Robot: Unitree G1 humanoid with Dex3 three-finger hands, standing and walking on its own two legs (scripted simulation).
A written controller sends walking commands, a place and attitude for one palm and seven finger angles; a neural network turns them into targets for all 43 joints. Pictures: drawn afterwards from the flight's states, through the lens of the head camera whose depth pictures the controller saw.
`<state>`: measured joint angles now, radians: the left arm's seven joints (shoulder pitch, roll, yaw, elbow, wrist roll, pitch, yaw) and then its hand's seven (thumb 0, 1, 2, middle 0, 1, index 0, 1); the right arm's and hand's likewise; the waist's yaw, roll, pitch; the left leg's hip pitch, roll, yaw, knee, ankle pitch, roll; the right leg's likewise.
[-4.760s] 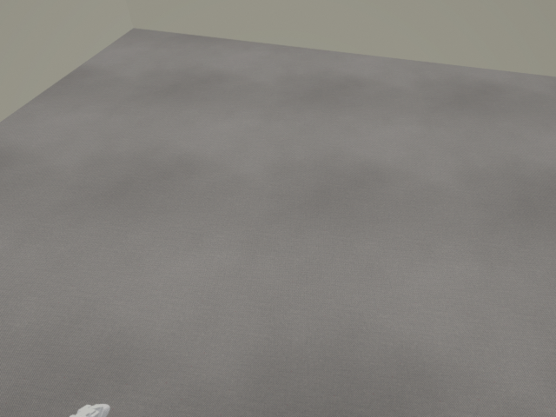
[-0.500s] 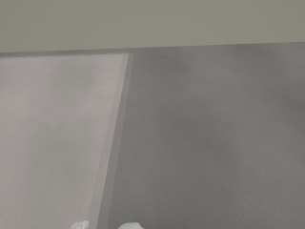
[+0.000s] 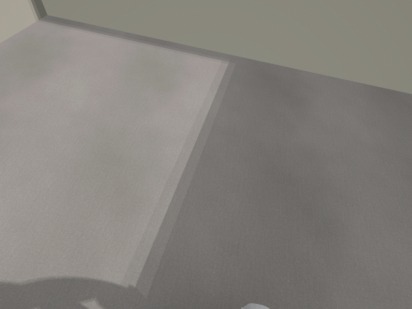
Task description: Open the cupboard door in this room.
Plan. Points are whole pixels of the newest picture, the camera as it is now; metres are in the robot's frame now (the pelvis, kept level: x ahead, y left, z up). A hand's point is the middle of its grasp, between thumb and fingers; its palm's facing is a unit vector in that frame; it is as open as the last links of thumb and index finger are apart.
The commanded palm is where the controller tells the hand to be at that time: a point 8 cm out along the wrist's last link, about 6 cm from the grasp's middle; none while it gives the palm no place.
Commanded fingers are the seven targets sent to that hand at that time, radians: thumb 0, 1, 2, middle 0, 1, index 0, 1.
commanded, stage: turn or walk to find it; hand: left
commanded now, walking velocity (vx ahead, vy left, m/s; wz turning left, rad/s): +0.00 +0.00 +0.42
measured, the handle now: out of the picture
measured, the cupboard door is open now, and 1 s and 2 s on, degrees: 0 0 0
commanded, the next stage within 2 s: none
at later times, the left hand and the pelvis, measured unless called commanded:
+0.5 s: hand out of the picture +0.02 +0.15 -0.15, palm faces +0.24 -0.94 -0.26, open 7.4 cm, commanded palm none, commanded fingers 0.00 0.90 0.90 -0.20 -0.30 -0.20 -0.30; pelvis -0.02 -0.05 +0.00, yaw +14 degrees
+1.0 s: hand out of the picture -0.10 +0.21 -0.17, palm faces +0.46 -0.85 -0.24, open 7.4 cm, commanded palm none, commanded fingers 0.00 0.90 0.90 -0.20 -0.30 -0.20 -0.30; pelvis -0.06 -0.01 +0.00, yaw +25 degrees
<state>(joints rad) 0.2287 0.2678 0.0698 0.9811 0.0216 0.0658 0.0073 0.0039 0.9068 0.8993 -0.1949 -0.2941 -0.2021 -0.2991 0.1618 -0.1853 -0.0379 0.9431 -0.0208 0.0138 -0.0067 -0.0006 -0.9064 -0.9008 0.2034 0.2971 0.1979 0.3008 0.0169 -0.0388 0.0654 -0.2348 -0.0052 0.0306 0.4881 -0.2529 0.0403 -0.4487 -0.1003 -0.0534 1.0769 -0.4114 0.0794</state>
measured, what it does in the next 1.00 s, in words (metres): steps on the spot, turning left: right foot, then left foot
